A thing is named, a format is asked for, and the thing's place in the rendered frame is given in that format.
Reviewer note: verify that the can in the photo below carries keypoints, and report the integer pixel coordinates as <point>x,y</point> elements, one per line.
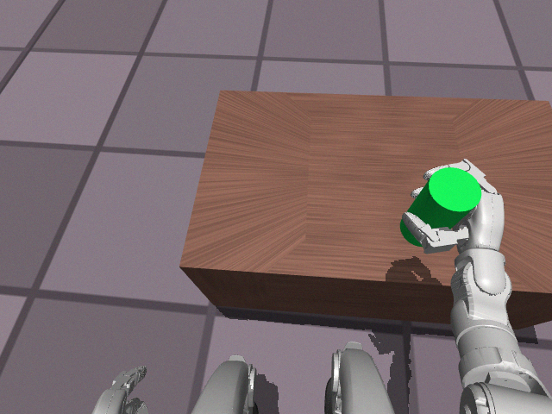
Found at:
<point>446,198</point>

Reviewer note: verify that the right robot arm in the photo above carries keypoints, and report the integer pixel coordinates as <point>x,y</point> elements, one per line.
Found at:
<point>496,378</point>

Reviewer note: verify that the right robot hand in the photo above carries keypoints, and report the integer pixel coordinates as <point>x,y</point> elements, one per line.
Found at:
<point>482,227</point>

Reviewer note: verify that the left robot hand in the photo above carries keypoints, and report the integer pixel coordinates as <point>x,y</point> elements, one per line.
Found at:
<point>113,400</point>

